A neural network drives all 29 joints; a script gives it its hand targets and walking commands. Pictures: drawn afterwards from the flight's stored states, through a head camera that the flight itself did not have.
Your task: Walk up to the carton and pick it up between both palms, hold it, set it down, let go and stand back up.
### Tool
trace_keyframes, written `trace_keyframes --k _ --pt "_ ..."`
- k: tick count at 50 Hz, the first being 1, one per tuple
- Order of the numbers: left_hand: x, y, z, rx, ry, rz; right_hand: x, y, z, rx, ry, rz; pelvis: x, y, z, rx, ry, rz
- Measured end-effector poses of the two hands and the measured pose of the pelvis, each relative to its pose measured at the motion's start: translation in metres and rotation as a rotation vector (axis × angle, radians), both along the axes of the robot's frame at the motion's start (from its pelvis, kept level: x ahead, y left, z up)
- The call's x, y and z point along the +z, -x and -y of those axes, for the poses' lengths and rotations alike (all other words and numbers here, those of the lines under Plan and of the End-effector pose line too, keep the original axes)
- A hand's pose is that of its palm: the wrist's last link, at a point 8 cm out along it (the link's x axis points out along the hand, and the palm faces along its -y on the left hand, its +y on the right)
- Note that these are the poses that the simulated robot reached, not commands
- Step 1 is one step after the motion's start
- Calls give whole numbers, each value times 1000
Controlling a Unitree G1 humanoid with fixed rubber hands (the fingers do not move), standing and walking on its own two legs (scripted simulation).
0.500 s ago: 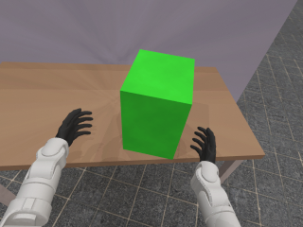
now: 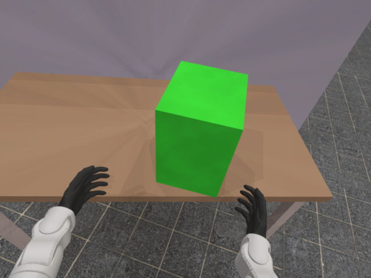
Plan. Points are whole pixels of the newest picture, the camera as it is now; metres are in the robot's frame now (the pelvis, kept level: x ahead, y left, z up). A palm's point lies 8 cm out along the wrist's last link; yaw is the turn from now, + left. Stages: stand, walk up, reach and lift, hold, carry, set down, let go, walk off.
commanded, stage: set down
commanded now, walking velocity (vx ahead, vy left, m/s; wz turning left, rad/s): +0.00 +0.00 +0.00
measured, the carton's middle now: (199, 131) +0.51 -0.02 +0.02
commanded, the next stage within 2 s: let go in 1.28 s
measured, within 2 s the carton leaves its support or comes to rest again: neither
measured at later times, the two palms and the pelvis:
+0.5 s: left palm (79, 232) +0.23 +0.23 -0.02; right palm (274, 248) +0.22 -0.18 -0.02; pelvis +0.02 -0.01 +0.00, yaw +0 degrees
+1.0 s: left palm (84, 254) +0.20 +0.22 -0.05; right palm (285, 268) +0.19 -0.21 -0.05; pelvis +0.02 -0.03 +0.01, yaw +0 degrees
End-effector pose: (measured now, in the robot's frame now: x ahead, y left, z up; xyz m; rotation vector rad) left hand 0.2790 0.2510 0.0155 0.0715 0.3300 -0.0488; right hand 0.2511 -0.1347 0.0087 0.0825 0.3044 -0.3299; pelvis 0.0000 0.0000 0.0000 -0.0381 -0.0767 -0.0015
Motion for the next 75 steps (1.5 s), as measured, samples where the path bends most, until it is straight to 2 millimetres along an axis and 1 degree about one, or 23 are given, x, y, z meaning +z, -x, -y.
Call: trace_keyframes --k 5,10,19,28,35,39,43,49,58,62,67,75 --pt "-8 12 -1 3 -9 -30 -8 5 7 8 10 -19 -1 0 -2 1 1 1" --pt "-18 23 1 18 -4 -59 -13 8 17 33 31 -41 0 -3 -1 0 -4 2" --pt "-35 42 10 36 -15 -131 -25 21 36 69 35 -110 2 -12 5 0 -11 10" --pt "-38 54 24 44 -42 -169 -37 33 54 116 43 -143 5 -17 13 -5 -23 8" --pt "-48 68 29 66 -55 -236 -47 45 66 150 62 -184 5 -16 21 -3 -33 10" --pt "-55 75 31 78 -53 -279 -52 49 71 161 75 -217 5 -15 25 -2 -38 9" --pt "-60 77 32 89 -52 -299 -54 51 72 173 79 -233 5 -15 28 -2 -41 5" --pt "-62 81 34 102 -79 -315 -60 57 75 211 79 -272 6 -17 30 -4 -41 8" --pt "-78 101 44 115 -110 -445 -76 77 100 224 111 -368 7 -18 28 -10 -42 5" --pt "-83 103 49 128 -122 -471 -80 82 108 245 121 -403 7 -17 29 -15 -44 -4" --pt "-85 99 54 142 -139 -476 -85 84 116 269 125 -437 8 -16 32 -14 -45 -14" --pt "-85 92 65 126 -142 -470 -82 84 129 267 142 -424 8 -18 36 -16 -46 -24"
